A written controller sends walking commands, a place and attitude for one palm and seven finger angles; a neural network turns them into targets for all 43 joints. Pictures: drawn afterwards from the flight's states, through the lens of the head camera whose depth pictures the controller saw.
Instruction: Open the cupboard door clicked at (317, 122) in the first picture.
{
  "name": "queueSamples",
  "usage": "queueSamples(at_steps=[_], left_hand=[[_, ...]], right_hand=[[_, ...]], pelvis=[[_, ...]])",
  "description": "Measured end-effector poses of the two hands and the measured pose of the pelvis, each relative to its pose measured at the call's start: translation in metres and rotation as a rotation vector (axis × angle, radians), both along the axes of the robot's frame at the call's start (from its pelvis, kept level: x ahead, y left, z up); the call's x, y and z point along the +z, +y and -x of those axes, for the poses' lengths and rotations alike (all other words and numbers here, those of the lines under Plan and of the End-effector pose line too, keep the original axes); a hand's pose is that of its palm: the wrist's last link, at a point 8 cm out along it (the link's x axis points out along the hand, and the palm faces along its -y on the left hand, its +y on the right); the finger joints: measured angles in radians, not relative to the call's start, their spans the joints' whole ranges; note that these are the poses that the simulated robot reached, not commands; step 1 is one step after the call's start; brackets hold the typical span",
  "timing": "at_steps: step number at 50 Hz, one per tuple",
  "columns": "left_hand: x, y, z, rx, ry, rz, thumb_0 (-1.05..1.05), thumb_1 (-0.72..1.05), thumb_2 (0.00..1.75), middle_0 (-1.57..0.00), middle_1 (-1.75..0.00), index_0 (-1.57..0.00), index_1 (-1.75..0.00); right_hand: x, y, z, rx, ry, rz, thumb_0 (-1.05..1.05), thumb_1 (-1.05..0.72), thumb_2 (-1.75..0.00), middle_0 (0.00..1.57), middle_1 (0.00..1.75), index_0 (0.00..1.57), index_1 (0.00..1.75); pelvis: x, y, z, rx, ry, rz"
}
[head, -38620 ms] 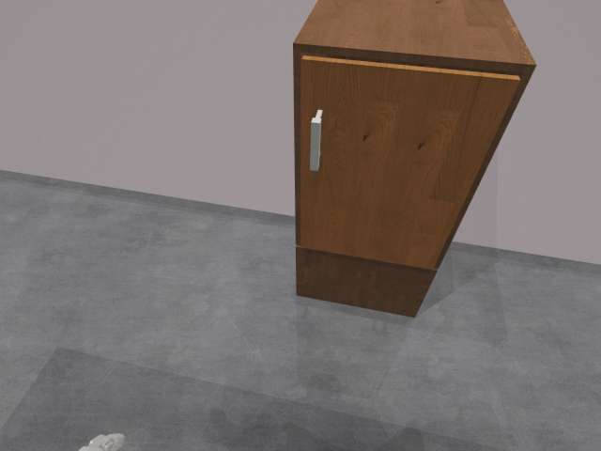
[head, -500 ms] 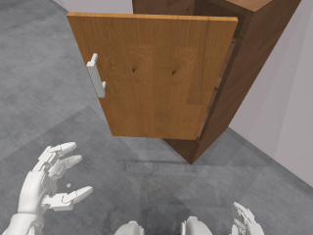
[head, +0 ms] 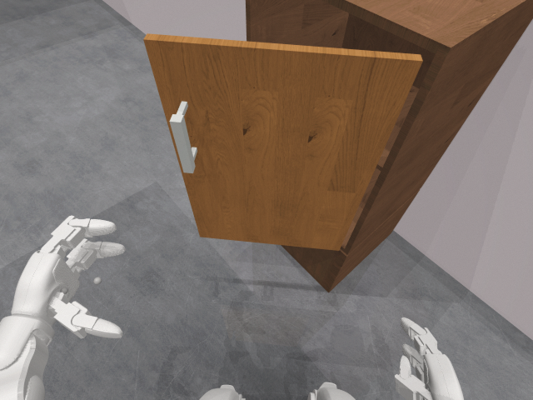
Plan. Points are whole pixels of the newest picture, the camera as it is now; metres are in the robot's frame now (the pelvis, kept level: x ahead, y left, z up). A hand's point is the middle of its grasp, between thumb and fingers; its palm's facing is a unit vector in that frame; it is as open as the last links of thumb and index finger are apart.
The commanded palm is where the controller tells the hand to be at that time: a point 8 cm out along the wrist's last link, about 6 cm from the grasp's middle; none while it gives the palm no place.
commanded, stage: raise the hand with hooked fingers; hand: left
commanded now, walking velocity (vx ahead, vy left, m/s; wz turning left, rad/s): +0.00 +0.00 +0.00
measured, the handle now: (186, 138) +0.54 +0.19 +0.05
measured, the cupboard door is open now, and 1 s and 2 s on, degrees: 43 43 43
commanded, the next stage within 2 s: move the hooked fingers beside the handle in 0.72 s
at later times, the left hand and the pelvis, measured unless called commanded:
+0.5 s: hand (91, 249) +0.30 +0.27 +0.07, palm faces +0.00 -1.00 -0.04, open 14.0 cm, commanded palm +0.27 +0.32 +0.07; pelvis +0.00 +0.00 +0.01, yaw -1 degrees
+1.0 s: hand (95, 246) +0.30 +0.27 +0.06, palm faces -0.01 -1.00 -0.03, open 14.0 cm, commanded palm +0.29 +0.31 +0.07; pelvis +0.00 +0.00 +0.01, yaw +0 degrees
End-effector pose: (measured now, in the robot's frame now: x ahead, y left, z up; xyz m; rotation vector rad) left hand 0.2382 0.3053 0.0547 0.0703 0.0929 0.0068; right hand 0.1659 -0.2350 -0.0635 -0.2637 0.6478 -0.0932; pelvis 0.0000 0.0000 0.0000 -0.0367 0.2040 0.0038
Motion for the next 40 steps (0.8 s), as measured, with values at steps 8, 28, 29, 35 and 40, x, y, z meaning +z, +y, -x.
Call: queueSamples(at_steps=[8, 28, 29, 35, 40], left_hand=[[0.018, 0.012, -0.021, -0.001, -0.072, -0.003, -0.02, -0.49, 0.31, -0.3, -1.2, -0.3, -1.2], [0.013, 0.019, -0.035, 0.012, -0.057, 0.03, -0.02, -0.5, 0.3, -0.3, -1.2, -0.3, -1.2], [0.012, 0.019, -0.035, 0.01, -0.051, 0.028, -0.02, -0.5, 0.3, -0.3, -1.2, -0.3, -1.2], [0.016, 0.015, -0.031, -0.025, -0.037, 0.013, -0.02, -0.5, 0.3, -0.3, -1.2, -0.3, -1.2], [0.019, 0.019, -0.031, 0.0, -0.058, 0.031, -0.02, -0.5, 0.3, -0.3, -1.2, -0.3, -1.2]], right_hand=[[-0.006, -0.005, 0.016, -0.019, 0.072, 0.02, 0.01, -0.9, -0.9, 0.21, 0.3, 0.2, 0.3], [-0.001, -0.023, 0.042, -0.074, 0.133, 0.053, 0.01, -0.9, -0.9, 0.2, 0.3, 0.2, 0.3], [-0.002, -0.022, 0.042, -0.073, 0.132, 0.051, 0.01, -0.9, -0.9, 0.2, 0.3, 0.2, 0.3], [-0.003, -0.016, 0.035, -0.064, 0.108, 0.032, 0.01, -0.9, -0.9, 0.2, 0.3, 0.2, 0.3], [-0.003, -0.012, 0.03, -0.05, 0.095, 0.023, 0.01, -0.9, -0.9, 0.2, 0.3, 0.2, 0.3]], pelvis=[[0.004, 0.0, -0.003, -0.005, -0.004, 0.0], [0.009, 0.001, -0.002, -0.018, -0.001, -0.008], [0.009, 0.001, -0.002, -0.017, -0.001, -0.007], [0.01, 0.001, -0.002, -0.016, -0.005, -0.007], [0.009, 0.0, -0.001, -0.015, -0.008, -0.01]])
